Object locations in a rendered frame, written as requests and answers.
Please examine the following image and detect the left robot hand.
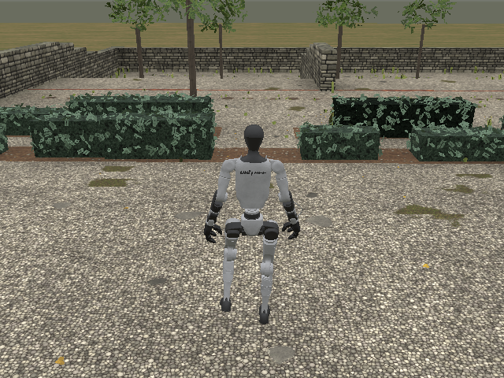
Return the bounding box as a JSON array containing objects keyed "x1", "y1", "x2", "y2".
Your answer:
[{"x1": 204, "y1": 224, "x2": 222, "y2": 243}]

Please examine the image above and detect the left robot upper arm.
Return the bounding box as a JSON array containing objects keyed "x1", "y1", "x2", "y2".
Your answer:
[{"x1": 215, "y1": 158, "x2": 237, "y2": 202}]

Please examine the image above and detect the right robot forearm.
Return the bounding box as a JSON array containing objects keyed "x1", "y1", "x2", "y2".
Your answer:
[{"x1": 283, "y1": 191, "x2": 298, "y2": 224}]

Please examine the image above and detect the right robot hand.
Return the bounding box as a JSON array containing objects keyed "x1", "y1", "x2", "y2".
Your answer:
[{"x1": 282, "y1": 222, "x2": 300, "y2": 239}]

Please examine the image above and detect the left robot forearm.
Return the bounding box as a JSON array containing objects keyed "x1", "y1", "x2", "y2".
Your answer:
[{"x1": 206, "y1": 190, "x2": 223, "y2": 226}]

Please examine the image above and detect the robot left foot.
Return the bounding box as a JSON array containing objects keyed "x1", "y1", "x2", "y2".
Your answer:
[{"x1": 220, "y1": 298, "x2": 232, "y2": 312}]

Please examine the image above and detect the humanoid robot head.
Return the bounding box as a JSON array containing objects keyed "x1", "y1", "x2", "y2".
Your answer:
[{"x1": 240, "y1": 124, "x2": 267, "y2": 163}]

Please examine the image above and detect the right robot upper arm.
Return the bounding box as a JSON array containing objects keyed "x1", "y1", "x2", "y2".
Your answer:
[{"x1": 269, "y1": 159, "x2": 291, "y2": 202}]

